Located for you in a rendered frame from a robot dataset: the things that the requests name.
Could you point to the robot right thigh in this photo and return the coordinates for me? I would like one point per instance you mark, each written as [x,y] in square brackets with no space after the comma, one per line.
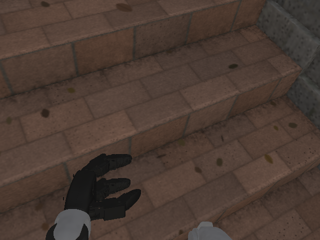
[208,233]

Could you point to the robot right shin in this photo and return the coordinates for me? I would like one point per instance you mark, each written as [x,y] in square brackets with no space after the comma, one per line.
[205,224]

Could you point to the left robot forearm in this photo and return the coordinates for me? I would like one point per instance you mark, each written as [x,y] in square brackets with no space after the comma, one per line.
[70,224]

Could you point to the robot left hand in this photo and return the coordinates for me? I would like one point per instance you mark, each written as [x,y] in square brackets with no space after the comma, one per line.
[87,194]

